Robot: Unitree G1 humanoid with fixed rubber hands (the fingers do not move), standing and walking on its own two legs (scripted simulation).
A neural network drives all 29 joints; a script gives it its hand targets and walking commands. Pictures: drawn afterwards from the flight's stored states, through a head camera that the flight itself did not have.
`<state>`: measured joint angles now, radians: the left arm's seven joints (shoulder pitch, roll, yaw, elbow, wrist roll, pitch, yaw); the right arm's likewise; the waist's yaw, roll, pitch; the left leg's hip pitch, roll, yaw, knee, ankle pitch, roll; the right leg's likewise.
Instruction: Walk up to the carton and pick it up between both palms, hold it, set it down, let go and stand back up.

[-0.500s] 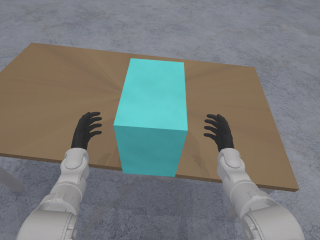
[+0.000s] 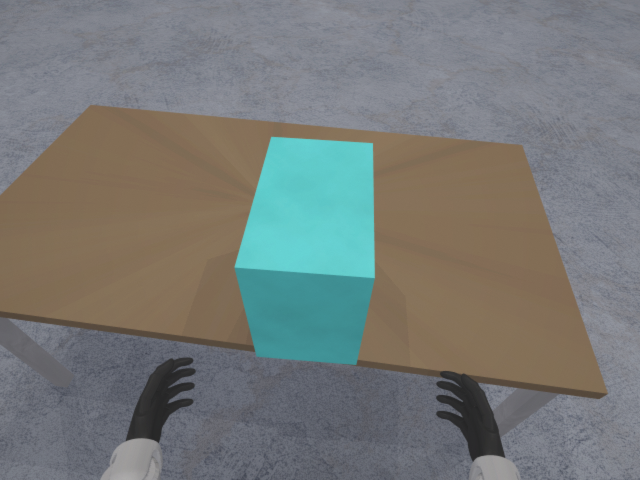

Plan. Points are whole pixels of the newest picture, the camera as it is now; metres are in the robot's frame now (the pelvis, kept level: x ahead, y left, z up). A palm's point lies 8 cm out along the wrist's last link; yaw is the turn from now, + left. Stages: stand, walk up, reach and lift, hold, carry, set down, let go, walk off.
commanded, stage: set down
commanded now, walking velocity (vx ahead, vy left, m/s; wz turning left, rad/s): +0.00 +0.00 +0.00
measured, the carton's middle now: (313, 251) +0.51 +0.03 -0.08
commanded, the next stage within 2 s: let go in 0.98 s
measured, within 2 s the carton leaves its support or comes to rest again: neither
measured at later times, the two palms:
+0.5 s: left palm (161, 449) +0.18 +0.22 -0.08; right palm (492, 448) +0.18 -0.21 -0.07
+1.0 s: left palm (148, 430) +0.20 +0.24 -0.06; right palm (495, 451) +0.18 -0.21 -0.07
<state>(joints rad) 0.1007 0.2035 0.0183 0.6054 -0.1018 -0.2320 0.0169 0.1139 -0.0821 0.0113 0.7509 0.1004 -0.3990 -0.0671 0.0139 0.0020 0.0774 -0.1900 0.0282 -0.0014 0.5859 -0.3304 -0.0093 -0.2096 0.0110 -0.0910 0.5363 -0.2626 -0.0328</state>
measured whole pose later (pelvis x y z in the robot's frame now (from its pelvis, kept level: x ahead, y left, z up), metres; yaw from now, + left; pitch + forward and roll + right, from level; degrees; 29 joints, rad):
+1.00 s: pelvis +0.04 +0.02 +0.01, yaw -2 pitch -5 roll -2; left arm 0.20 0.18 0.00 0.52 0.01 0.09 0.00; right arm 0.19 -0.19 0.00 0.77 0.02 -0.26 0.02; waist 0.02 0.02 0.07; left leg -0.03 0.02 0.05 0.43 -0.32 0.01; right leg -0.06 0.02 -0.04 0.37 -0.23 -0.01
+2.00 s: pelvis +0.01 +0.01 +0.00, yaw -9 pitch +0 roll +0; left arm 0.30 0.17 0.02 0.63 0.03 -0.01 0.01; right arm 0.30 -0.23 -0.07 0.81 -0.03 0.05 0.00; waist -0.03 0.02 -0.01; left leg -0.21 0.05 0.15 0.55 -0.35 0.01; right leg -0.32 0.04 0.06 0.57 -0.26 -0.02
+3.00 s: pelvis +0.06 +0.01 +0.00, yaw -12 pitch +0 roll +0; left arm 0.32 0.16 0.03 0.82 0.02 0.00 0.06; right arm 0.31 -0.21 -0.05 0.96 -0.01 0.05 -0.03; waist -0.02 0.02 0.01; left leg -0.10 0.05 0.21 0.51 -0.41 0.01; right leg -0.26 0.06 0.12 0.60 -0.33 -0.01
